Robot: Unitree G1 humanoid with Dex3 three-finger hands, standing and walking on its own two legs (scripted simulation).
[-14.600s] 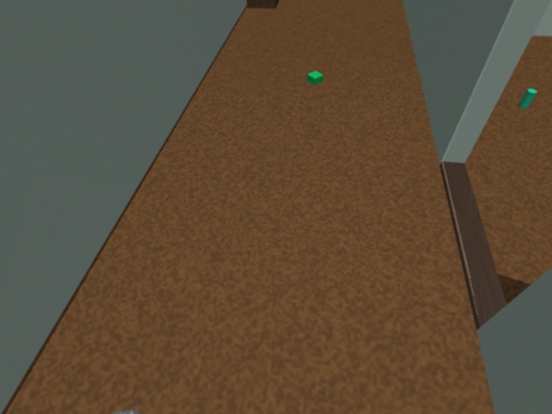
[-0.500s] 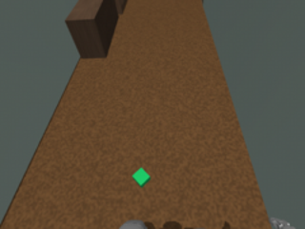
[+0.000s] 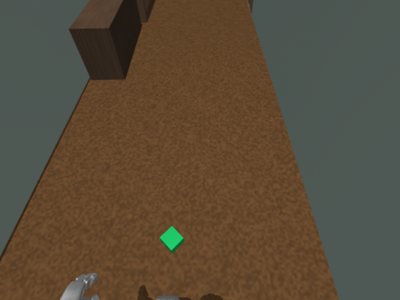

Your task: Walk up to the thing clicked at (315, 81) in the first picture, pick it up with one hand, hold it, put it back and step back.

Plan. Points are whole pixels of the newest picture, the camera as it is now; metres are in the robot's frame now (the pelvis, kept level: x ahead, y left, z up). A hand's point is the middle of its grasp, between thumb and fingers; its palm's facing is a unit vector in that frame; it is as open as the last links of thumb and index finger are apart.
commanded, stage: walk up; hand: left
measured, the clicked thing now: (172, 239) +0.45 +0.19 -0.74
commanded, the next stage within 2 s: none
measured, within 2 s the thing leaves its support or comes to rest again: neither
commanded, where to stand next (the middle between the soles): +0.06 +0.02 m, yaw +1 degrees
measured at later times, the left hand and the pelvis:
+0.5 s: hand out of the picture +0.02 +0.31 -0.17, palm faces +0.03 -0.93 -0.37, open 7.4 cm; pelvis +0.02 +0.03 -0.01, yaw +0 degrees
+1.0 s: hand out of the picture -0.10 +0.29 -0.13, palm faces +0.00 -0.91 -0.42, open 7.4 cm; pelvis -0.06 +0.01 +0.01, yaw -5 degrees
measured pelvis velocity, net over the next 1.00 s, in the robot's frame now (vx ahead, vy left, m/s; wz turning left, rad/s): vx -0.06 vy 0.01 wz -0.09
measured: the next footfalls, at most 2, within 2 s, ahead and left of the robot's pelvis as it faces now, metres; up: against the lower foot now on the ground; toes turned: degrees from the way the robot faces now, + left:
left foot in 0.46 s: +0.18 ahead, +0.13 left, +0.00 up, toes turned +2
right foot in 0.84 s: -0.07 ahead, -0.10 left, +0.00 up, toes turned -3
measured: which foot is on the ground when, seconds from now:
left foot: down 0.00-0.20, up 0.22-0.44, down 0.46-0.88, up 0.90-1.00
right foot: down 0.00-0.48, up 0.50-0.82, down 0.84-1.00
